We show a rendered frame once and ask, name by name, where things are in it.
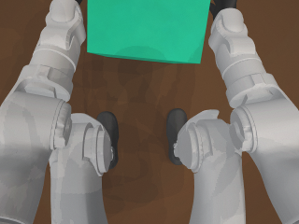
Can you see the right robot upper arm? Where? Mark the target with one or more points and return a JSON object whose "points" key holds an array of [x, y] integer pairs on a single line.
{"points": [[269, 132]]}

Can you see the right robot hand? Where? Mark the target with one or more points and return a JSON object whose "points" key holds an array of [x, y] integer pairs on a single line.
{"points": [[220, 5]]}

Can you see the right robot thigh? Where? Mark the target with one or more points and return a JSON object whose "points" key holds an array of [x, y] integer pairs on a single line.
{"points": [[219, 194]]}

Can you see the robot right forearm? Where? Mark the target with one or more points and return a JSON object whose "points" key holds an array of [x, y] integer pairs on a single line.
{"points": [[241, 68]]}

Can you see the carton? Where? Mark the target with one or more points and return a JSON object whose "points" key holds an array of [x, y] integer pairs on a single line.
{"points": [[162, 31]]}

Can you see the robot right foot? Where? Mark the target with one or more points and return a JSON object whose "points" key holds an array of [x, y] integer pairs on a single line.
{"points": [[176, 119]]}

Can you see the left robot upper arm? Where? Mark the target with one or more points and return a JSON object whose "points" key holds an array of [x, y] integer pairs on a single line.
{"points": [[31, 127]]}

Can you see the robot left forearm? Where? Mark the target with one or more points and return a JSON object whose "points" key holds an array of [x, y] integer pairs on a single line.
{"points": [[55, 58]]}

